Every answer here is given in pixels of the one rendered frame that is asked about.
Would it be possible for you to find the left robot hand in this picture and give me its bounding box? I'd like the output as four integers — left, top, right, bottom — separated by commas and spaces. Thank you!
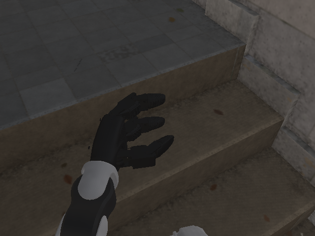
88, 92, 174, 172

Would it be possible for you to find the robot right thigh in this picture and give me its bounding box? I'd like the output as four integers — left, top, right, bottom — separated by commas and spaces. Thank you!
170, 225, 208, 236

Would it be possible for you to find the left robot forearm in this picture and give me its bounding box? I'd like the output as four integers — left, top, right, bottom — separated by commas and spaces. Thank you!
55, 160, 119, 236

